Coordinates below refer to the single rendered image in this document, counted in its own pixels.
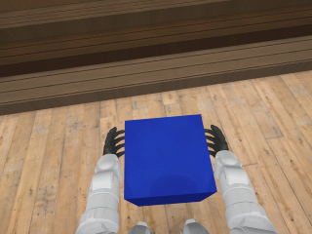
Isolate right robot hand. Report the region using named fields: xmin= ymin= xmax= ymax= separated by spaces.
xmin=204 ymin=125 xmax=229 ymax=157

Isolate left robot hand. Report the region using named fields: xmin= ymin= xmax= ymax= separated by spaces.
xmin=102 ymin=127 xmax=125 ymax=158

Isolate left robot shin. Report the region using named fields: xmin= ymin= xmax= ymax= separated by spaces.
xmin=137 ymin=221 xmax=148 ymax=227

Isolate carton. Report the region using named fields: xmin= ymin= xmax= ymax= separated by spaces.
xmin=124 ymin=114 xmax=217 ymax=207

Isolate robot right forearm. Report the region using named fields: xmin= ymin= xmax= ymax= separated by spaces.
xmin=214 ymin=150 xmax=279 ymax=234

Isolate robot left thigh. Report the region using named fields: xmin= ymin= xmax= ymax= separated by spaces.
xmin=127 ymin=224 xmax=153 ymax=234

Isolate robot left forearm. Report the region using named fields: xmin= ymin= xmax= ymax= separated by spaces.
xmin=75 ymin=153 xmax=123 ymax=234

